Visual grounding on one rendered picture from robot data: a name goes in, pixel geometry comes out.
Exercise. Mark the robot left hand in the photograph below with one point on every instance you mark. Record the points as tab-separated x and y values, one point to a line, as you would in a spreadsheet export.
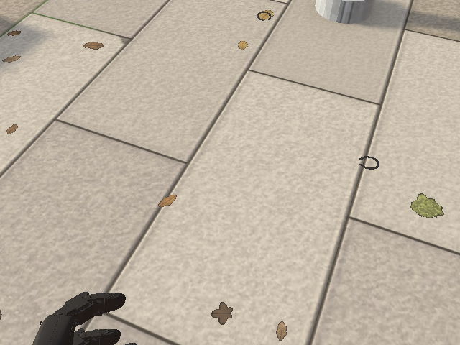
58	329

